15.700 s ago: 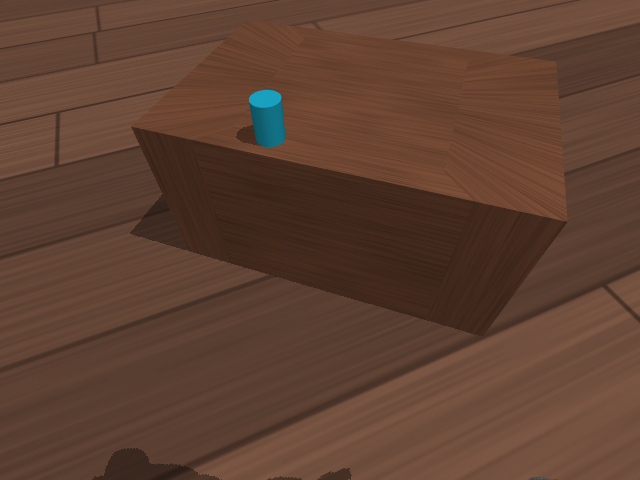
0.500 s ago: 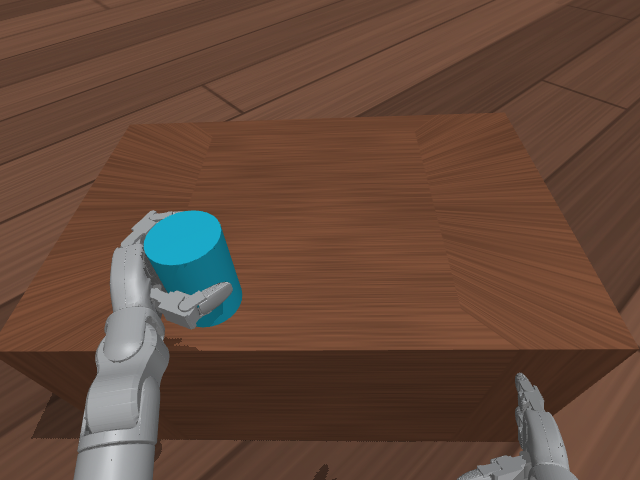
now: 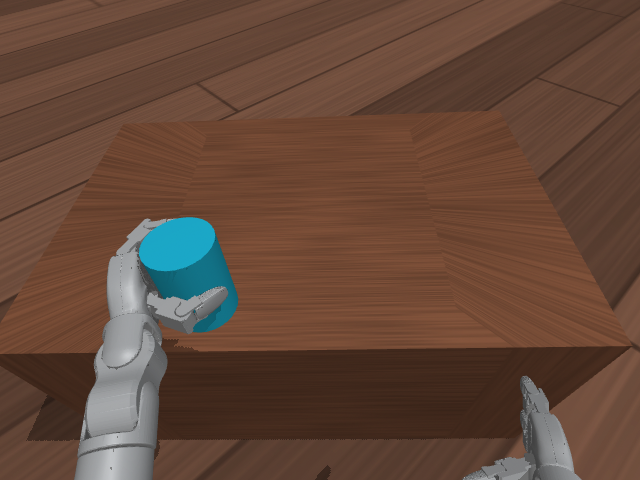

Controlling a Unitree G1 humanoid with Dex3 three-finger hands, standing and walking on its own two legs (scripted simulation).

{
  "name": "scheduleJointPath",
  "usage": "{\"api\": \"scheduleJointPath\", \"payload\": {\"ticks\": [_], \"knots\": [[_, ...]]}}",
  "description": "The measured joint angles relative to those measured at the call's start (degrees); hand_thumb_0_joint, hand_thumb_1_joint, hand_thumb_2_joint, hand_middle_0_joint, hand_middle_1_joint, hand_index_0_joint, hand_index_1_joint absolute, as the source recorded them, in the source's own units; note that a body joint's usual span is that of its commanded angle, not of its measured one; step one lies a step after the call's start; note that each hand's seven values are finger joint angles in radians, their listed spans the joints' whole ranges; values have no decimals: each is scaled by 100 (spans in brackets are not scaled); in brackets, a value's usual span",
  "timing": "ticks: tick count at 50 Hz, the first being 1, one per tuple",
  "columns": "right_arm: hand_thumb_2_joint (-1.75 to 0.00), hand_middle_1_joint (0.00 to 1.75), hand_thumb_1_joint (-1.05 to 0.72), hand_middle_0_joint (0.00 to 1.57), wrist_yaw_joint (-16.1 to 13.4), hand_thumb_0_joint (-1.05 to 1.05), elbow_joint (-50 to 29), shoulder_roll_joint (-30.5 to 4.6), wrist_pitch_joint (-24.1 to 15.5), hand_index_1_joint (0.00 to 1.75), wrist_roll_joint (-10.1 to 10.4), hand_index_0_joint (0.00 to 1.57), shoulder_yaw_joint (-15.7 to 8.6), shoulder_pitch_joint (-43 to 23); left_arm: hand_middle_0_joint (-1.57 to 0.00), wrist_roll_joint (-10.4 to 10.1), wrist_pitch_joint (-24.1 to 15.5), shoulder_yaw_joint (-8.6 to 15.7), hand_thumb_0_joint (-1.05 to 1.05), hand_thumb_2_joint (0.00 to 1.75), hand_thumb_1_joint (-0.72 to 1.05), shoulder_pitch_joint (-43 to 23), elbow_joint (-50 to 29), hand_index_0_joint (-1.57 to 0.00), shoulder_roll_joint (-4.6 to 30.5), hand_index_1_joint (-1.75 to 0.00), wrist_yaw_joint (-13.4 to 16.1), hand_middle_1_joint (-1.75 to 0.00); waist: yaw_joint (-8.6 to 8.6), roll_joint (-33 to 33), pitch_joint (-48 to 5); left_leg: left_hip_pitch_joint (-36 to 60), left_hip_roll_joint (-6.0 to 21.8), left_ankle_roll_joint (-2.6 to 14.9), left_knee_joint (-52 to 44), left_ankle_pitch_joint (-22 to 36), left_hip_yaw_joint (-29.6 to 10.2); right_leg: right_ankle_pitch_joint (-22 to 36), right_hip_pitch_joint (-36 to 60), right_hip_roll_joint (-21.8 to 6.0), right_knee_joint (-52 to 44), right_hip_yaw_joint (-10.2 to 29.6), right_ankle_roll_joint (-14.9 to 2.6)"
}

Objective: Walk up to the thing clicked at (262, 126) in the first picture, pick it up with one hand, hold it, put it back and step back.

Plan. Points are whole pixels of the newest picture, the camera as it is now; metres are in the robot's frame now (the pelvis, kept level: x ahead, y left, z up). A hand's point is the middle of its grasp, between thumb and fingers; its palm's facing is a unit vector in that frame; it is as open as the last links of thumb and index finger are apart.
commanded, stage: hold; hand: left
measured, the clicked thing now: (193, 276) +0.32 +0.17 +0.10
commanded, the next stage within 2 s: crouch in 0.60 s
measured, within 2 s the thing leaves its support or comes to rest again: neither
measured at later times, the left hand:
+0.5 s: hand (191, 270) +0.33 +0.17 +0.11, palm faces +0.21 -0.98 +0.02, open 11.5 cm
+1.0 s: hand (185, 271) +0.33 +0.18 +0.09, palm faces +0.23 -0.97 +0.01, open 11.5 cm
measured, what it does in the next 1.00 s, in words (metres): stands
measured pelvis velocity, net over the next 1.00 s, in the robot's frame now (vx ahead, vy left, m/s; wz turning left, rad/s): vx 0.00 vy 0.00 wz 0.00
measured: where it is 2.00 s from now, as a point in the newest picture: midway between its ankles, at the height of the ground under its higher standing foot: outside the picture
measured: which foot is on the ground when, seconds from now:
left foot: down 0.00-1.00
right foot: down 0.00-1.00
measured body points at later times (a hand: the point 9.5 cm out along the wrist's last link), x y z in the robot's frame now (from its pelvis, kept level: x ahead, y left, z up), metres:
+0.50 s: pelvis +0.00 +0.00 +0.00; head +0.00 -0.01 +0.45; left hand +0.31 +0.22 +0.11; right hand +0.15 -0.25 -0.08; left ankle -0.01 +0.11 -0.73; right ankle +0.01 -0.13 -0.73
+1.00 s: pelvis +0.00 +0.00 +0.00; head +0.01 -0.01 +0.45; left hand +0.32 +0.24 +0.10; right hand +0.16 -0.25 -0.08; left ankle -0.01 +0.11 -0.73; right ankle +0.01 -0.13 -0.73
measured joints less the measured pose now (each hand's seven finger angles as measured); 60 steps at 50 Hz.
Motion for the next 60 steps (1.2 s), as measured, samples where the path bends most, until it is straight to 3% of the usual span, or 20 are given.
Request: {"api": "scheduleJointPath", "payload": {"ticks": [11, 22, 32, 39, 48, 52, 56, 60], "knots": [[-5, 5, 52, 5, -122, -1, 164, -45, 42, 5, -24, 5, 18, -126, -62, 33, -264, -65, -1, 114, -61, 10, -200, -64, 76, -105, 62, -106, 11, 20, 6, -17, 5, 1, 55, -33, -18, -13, 10, 5, 9, -17, 4], [-5, 5, 52, 6, 5, -1, 54, 11, 38, 5, 23, 5, 29, 18, -63, -59, 17, -48, -1, 113, -61, -149, 62, -64, 23, -104, -58, -106, 4, 34, -55, 66, -11, 6, -61, -1, 4, 1, 67, -8, -61, 4, 8], [-5, 5, 52, 6, -74, -1, 6, -54, 74, 5, -30, 5, -16, -38, -63, 84, -163, -89, -1, 113, -61, 46, -225, -65, -15, -104, 183, -105, -4, -24, 91, 19, 14, -3, -11, -17, 15, -3, 17, 15, -24, 16, 0], [-5, 5, 52, 5, -96, -1, 137, -51, 83, 5, -8, 5, -52, -115, -63, -5, -204, 0, -1, 113, -61, -45, -225, -64, 84, -104, 73, -106, 16, 20, -78, 78, 7, -5, -18, -46, -24, -28, 106, 8, -62, -23, 3], [-5, 5, 53, 6, 19, -1, -5, 65, 48, 5, 14, 5, 89, -59, -63, -34, -71, 56, -1, 113, -61, -222, 365, -64, 79, -104, -130, -106, -7, -7, 6, 62, -21, 11, -76, 4, -20, -6, 72, -18, -73, -19, 12], [-5, 5, 53, 6, 32, -1, -40, 48, 51, 5, -1, 5, 61, -41, -63, -3, -342, 228, -1, 113, -61, -429, 905, -65, 164, -104, -145, -105, -60, -106, 96, -102, -15, 3, 1, 5, -7, -8, -106, -14, 20, -4, 5], [-5, 5, 54, 6, -8, -1, -26, -16, 48, 5, -23, 5, 34, -120, -63, 43, -886, 484, -1, 113, -61, -867, 1753, -64, 351, -104, -138, -105, -135, -228, 97, -453, -2, -2, 252, -57, -5, -66, -461, -8, 269, 3, -2], [-5, 5, 54, 6, -32, -1, -68, -83, 67, 5, -63, 5, 32, -152, -62, 88, -1403, 580, -1, 113, -61, -1230, 2441, -64, 559, -105, -201, -106, -189, -300, 24, -849, 9, 0, 570, -164, -3, -153, -849, -4, 560, 12, -1]]}}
